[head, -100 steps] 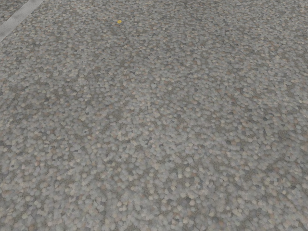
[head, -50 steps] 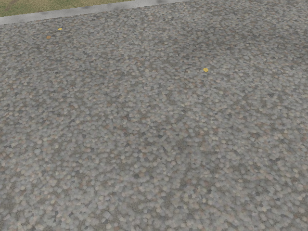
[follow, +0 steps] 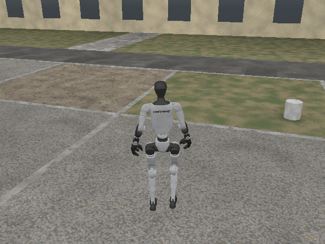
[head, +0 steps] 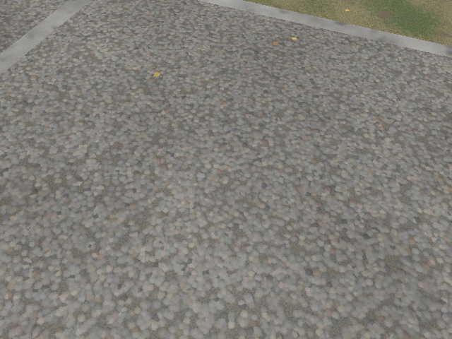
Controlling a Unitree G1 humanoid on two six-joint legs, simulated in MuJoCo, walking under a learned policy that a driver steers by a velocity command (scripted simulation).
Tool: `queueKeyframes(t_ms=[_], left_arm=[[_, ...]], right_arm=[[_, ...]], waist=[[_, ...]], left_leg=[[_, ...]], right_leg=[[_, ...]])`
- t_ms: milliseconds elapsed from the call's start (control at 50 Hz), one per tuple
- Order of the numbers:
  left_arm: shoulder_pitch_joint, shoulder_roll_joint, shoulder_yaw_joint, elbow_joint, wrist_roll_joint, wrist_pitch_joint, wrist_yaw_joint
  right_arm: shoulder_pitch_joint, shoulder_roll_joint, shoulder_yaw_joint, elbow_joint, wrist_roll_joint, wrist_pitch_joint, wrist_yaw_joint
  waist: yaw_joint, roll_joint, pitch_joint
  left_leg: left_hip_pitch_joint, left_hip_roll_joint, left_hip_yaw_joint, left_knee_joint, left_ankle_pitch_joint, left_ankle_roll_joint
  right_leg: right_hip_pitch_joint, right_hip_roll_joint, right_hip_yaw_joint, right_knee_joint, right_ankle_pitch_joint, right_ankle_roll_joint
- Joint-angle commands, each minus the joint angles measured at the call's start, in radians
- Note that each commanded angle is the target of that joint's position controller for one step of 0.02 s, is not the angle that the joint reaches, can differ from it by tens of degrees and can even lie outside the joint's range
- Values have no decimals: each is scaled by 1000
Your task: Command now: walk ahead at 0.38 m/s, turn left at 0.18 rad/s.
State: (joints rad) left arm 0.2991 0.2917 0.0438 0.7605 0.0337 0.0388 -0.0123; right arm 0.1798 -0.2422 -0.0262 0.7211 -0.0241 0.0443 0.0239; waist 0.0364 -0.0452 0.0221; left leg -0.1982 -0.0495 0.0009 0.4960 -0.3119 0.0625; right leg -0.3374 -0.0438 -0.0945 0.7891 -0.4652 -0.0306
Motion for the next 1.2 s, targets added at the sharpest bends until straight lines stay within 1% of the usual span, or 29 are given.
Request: queueKeyframes(t_ms=[20,80,120,200,280,360,400,420,460,480,500,520,540,580,640,680,740,820,860,900,920,940,960,980,1000,1040,1080,1120,1200], left_arm=[[-151,134,34,-129,-15,-34,-32],[-70,116,39,-63,11,-51,-49],[-121,94,35,-76,4,-50,-50],[-193,81,34,-85,-15,-48,-55],[-229,88,37,-101,-2,-50,-67],[-327,67,15,-150,2,-51,-90],[-350,50,1,-175,-1,-49,-90],[-317,53,0,-173,-4,-47,-83],[-85,103,24,-121,-13,-52,-63],[151,152,51,-49,-7,-63,-53],[241,285,96,-13,4,-59,-33],[194,352,111,-21,-15,-55,-29],[188,327,109,-23,-24,-57,-30],[159,256,96,4,-19,-70,-7],[48,148,54,-17,-26,-94,0],[67,130,44,-7,-34,-118,-4],[128,130,41,19,-38,-140,-7],[190,146,39,61,-58,-160,0],[168,190,46,71,-45,-165,9],[147,235,57,80,-6,-154,22],[110,239,61,79,23,-139,31],[46,235,62,73,36,-121,38],[4,161,41,53,42,-123,40],[170,36,12,10,-27,-148,5],[118,91,-6,8,-2,-163,10],[-65,115,-17,-36,18,-177,2],[-124,80,-33,-87,51,-149,-5],[-136,64,-49,-117,55,-120,-8],[-364,40,-80,-214,15,-124,-29]], right_arm=[[81,-187,-48,-11,2,-27,-13],[83,-164,-42,2,10,-78,-15],[124,-167,-46,22,15,-100,-9],[189,-182,-55,45,-3,-126,-15],[197,-193,-59,64,-6,-145,-29],[228,-187,-55,100,-19,-155,-30],[236,-195,-54,121,-26,-152,-31],[222,-211,-55,124,-28,-149,-32],[223,-268,-66,125,-31,-128,-38],[189,-279,-66,104,-22,-121,-40],[216,-196,-40,57,-5,-134,-26],[151,-118,-19,-7,-4,-164,-3],[14,-173,-23,-51,-18,-178,-4],[0,-143,-4,-57,-19,-191,-9],[77,-125,6,-40,-51,-130,-1],[6,-114,12,-66,-53,-104,7],[-166,-97,27,-129,-34,-112,22],[-256,-82,34,-145,-9,-126,30],[-217,-114,23,-128,-3,-126,22],[-60,-178,-4,-76,7,-122,6],[135,-216,-22,-15,18,-115,-8],[362,-238,-39,58,21,-107,-24],[523,-295,-63,91,14,-96,-41],[423,-355,-83,100,0,-93,-27],[276,-268,-80,57,1,-93,-5],[236,-160,-59,80,7,-102,0],[242,-142,-44,122,9,-113,-15],[248,-175,-51,130,15,-130,-15],[229,-204,-72,102,24,-143,-10]], waist=[[-70,216,137],[-35,171,36],[-48,157,51],[-89,151,91],[-84,126,119],[-113,122,169],[-106,121,172],[-80,132,131],[44,183,-54],[160,142,-181],[154,-63,-270],[82,-243,-328],[117,-79,-263],[41,78,-90],[-66,49,-7],[-60,47,58],[-7,32,131],[44,26,88],[11,-8,39],[-79,-62,-72],[-174,-78,-154],[-297,-44,-219],[-347,78,-273],[-126,526,-338],[-131,260,-282],[-102,-27,-98],[-33,-27,12],[-2,31,57],[-55,66,117]], left_leg=[[115,330,-477,-427,-479,166],[155,236,-305,-429,-255,127],[159,237,-278,-442,-221,138],[204,291,-190,-476,-175,130],[278,335,-89,-490,-119,98],[307,335,55,-505,17,76],[327,331,139,-453,299,62],[329,321,191,-361,637,48],[317,331,231,39,1286,41],[164,303,239,357,1236,20],[-212,208,225,724,742,-26],[-520,8,71,1018,-92,-61],[-646,49,-88,1069,-19,-35],[-604,148,-81,917,49,-27],[-472,199,-66,768,17,-61],[-484,208,-14,646,65,-81],[-497,183,45,370,294,-86],[-343,102,100,94,543,-25],[-274,55,113,24,514,15],[-143,-21,125,49,355,43],[0,-51,128,81,266,59],[184,-32,130,32,234,81],[389,96,-54,128,-9,134],[627,334,-791,-105,-163,333],[571,336,-924,-227,-239,356],[272,280,-690,-257,-154,296],[39,189,-548,-285,-46,257],[-70,154,-489,-318,-2,273],[-277,68,-366,-418,122,215]], right_leg=[[-438,-29,106,176,95,3],[-364,-27,78,204,240,27],[-411,-37,74,187,294,41],[-507,-4,155,149,355,52],[-580,-15,170,128,392,29],[-550,-48,64,40,361,-39],[-475,-29,-6,-27,288,-94],[-369,16,-57,-51,233,-127],[-56,150,-125,-15,102,-177],[260,188,-84,-104,127,-204],[590,21,275,-227,-164,-270],[703,-195,875,-486,-383,-359],[695,-194,919,-525,-214,-337],[440,-150,692,-516,62,-280],[166,-46,499,-566,129,-266],[69,-13,431,-642,167,-264],[71,21,349,-701,442,-231],[219,-8,294,-742,834,-159],[366,-33,242,-691,1080,-128],[496,-76,205,-496,1441,-91],[504,-89,184,-287,1560,-87],[434,-67,125,25,1522,-80],[201,15,99,491,1054,-76],[-281,234,140,842,52,12],[-406,151,215,830,110,-29],[-369,45,228,658,203,-35],[-308,3,215,524,170,-1],[-312,-33,192,394,123,31],[-120,-32,106,-52,438,78]])
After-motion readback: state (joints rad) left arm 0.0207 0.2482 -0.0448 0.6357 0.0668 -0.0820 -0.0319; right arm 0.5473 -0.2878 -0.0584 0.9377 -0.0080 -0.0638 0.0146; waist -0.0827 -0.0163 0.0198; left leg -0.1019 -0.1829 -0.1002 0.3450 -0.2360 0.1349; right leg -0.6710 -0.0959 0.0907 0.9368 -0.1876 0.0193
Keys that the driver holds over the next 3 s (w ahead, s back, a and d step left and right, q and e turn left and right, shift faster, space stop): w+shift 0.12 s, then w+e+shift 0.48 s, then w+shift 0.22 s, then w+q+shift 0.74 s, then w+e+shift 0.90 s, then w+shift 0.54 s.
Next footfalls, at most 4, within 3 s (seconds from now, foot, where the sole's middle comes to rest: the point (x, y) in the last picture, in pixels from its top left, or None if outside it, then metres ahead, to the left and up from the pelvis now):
0.48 right None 0.38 -0.20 -0.77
0.94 left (314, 233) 0.88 -0.27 -0.77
1.38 right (387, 169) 1.20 -0.59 -0.77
1.78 left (312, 102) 1.58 -0.33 -0.77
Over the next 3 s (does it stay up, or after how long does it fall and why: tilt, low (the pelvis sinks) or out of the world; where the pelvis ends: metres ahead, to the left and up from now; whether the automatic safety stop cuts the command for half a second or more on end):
stays up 2.48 -0.69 0.00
